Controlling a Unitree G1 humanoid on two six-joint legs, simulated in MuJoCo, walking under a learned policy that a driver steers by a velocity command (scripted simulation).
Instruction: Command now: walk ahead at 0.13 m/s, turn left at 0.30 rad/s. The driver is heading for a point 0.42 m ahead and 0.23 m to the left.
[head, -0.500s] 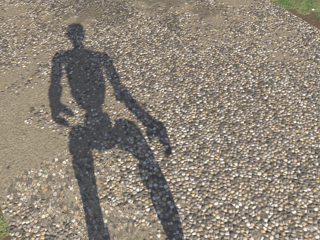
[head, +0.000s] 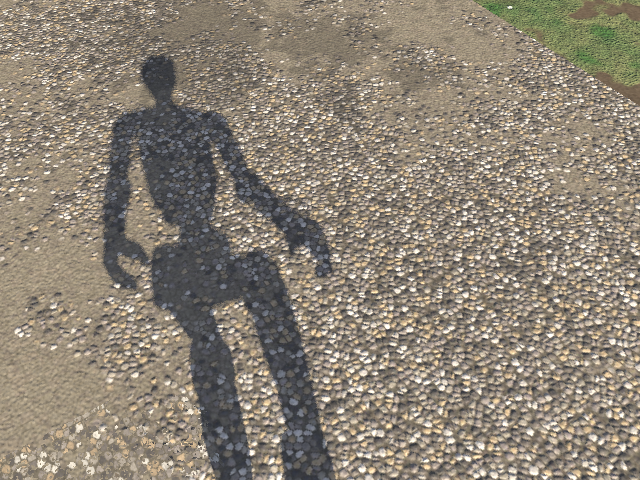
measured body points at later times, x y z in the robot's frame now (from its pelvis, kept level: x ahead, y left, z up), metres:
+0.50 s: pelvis +0.10 -0.03 -0.01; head +0.13 -0.03 +0.44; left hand +0.14 +0.28 -0.11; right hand +0.33 -0.26 -0.11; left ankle +0.14 +0.11 -0.73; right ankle +0.16 -0.14 -0.74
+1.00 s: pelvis +0.10 +0.01 +0.00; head +0.11 +0.04 +0.44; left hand +0.05 +0.33 -0.12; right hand +0.37 -0.15 -0.09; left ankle +0.03 +0.08 -0.74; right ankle +0.16 -0.13 -0.68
